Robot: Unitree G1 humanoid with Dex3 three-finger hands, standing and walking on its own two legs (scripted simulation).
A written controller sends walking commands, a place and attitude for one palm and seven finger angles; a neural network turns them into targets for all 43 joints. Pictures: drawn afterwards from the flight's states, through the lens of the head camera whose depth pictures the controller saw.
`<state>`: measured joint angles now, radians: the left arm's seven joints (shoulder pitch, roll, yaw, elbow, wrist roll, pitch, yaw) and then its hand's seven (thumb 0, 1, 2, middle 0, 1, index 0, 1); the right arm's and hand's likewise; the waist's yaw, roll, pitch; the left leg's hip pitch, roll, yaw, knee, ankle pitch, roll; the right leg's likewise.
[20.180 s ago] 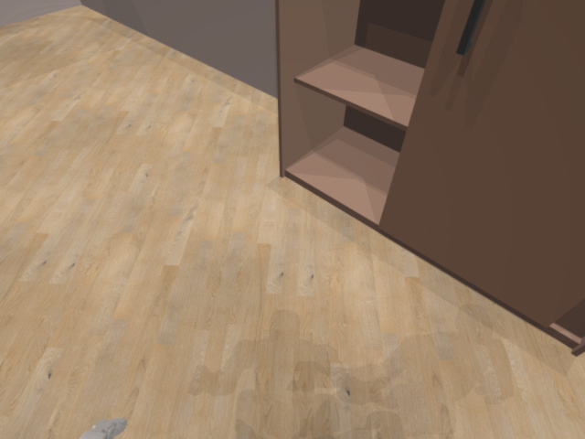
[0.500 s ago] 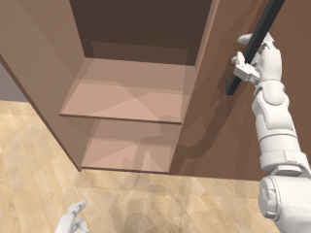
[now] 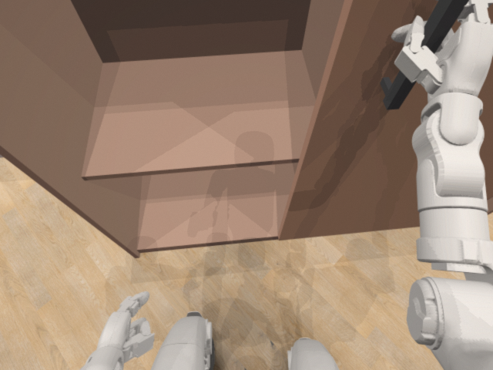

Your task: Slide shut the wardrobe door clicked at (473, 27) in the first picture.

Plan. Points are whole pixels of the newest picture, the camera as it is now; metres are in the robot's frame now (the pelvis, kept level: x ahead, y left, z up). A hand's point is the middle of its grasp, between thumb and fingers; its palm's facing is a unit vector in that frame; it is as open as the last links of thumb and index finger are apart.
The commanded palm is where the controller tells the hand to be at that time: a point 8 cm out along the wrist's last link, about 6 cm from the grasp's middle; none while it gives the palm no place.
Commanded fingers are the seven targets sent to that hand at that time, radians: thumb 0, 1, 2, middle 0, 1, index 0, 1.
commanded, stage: step sideways, sliding the door along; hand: right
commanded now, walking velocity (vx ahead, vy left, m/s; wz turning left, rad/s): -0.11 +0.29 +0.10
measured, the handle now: (438, 5) +0.50 -0.24 +0.24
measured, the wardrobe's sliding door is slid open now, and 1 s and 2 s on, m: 0.56 0.38 0.13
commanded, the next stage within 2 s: none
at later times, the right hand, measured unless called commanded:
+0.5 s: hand (351, 53) +0.46 -0.14 +0.21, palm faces +0.48 +0.88 -0.05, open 6.8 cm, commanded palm +0.42 -0.09 +0.21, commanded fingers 0.00 -0.90 -0.90 0.45 1.40 0.45 1.40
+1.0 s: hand (253, 62) +0.45 -0.02 +0.21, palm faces +0.46 +0.89 -0.02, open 7.0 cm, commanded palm +0.41 +0.01 +0.19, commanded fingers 0.00 -0.90 -0.90 0.45 1.40 0.45 1.40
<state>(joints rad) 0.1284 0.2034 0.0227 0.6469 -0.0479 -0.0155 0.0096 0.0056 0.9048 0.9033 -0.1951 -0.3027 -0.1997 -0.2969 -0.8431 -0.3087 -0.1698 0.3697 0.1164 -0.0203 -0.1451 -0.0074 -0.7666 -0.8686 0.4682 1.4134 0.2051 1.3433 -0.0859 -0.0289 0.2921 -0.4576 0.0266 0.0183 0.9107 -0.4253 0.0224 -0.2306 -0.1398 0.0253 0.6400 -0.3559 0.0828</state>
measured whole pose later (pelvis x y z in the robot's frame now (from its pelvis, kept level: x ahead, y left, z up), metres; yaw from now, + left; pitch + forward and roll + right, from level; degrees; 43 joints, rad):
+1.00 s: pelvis +0.13 +0.19 +0.01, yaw -5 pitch -1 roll -3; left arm -0.02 0.20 0.01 0.56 -0.04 -0.07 -0.03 0.01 0.90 0.90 -0.20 -0.30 -0.20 -0.30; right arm -0.19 -0.14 -0.17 -0.36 0.09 -0.07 -0.25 -0.02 -0.78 -0.84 0.50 1.44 0.06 1.16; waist -0.07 -0.01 0.29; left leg -0.34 0.01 0.10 0.59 -0.19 0.09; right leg -0.25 -0.13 -0.08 0.64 -0.33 0.04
